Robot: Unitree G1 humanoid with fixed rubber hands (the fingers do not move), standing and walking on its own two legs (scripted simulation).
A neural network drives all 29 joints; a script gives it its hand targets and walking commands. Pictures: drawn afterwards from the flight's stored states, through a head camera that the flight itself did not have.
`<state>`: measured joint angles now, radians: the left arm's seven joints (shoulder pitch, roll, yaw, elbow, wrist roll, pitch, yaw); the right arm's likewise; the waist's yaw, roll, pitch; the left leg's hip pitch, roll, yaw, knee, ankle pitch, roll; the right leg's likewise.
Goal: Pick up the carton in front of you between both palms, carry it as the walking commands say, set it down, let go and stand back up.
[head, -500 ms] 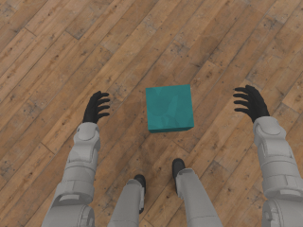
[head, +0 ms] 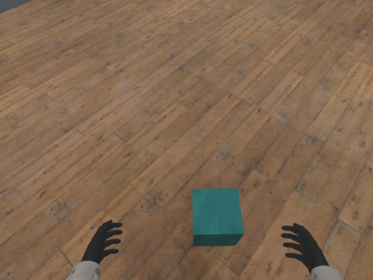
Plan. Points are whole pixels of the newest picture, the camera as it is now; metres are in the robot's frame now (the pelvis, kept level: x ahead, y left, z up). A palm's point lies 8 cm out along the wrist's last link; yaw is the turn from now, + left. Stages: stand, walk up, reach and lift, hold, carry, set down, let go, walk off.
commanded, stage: let go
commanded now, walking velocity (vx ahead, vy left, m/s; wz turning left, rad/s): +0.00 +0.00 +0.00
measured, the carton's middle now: (214, 218) +0.42 -0.09 -0.65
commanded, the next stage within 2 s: stand in 0.42 s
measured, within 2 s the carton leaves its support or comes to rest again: neither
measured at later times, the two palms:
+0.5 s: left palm (88, 263) +0.16 +0.24 -0.08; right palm (326, 262) +0.16 -0.26 -0.08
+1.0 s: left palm (72, 274) +0.14 +0.28 -0.09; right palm (342, 270) +0.15 -0.30 -0.10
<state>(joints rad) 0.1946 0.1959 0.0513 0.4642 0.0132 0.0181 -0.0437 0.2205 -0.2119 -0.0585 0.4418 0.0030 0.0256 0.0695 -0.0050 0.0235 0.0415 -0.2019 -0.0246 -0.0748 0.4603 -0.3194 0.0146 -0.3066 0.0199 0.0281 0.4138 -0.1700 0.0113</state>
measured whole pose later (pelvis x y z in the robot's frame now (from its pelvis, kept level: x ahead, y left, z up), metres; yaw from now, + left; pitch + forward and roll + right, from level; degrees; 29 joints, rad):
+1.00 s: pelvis +0.02 -0.01 -0.01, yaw +2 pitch +0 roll -1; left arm 0.14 0.32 0.04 0.82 0.03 0.00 0.02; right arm 0.22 -0.35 -0.03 0.71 -0.03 0.01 -0.02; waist 0.00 0.03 0.01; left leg -0.11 -0.02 -0.10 0.50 -0.38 0.00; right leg -0.23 0.02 0.00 0.52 -0.28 -0.01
